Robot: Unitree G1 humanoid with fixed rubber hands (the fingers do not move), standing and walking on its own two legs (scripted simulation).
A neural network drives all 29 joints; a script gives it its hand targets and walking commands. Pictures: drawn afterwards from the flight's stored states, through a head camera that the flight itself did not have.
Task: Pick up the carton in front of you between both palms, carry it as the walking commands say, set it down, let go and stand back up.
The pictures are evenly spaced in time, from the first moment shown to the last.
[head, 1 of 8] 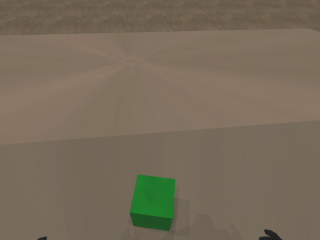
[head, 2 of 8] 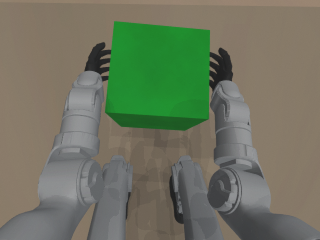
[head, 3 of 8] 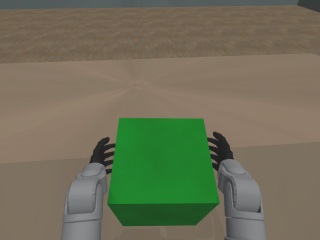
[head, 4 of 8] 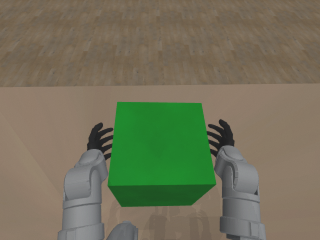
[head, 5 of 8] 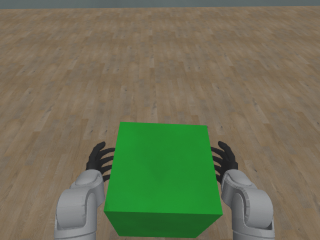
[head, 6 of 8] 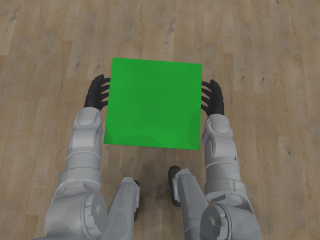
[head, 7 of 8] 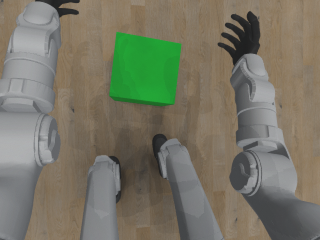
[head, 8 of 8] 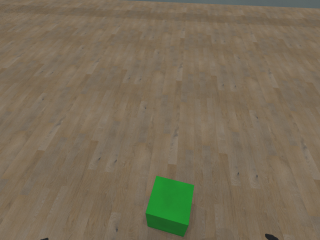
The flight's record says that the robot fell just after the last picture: no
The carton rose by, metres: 0.69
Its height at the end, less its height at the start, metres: -0.49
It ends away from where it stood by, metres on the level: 4.96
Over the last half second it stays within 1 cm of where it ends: yes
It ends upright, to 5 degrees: yes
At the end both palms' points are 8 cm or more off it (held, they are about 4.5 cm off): yes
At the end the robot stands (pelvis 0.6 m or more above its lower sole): yes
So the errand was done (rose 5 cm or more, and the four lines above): yes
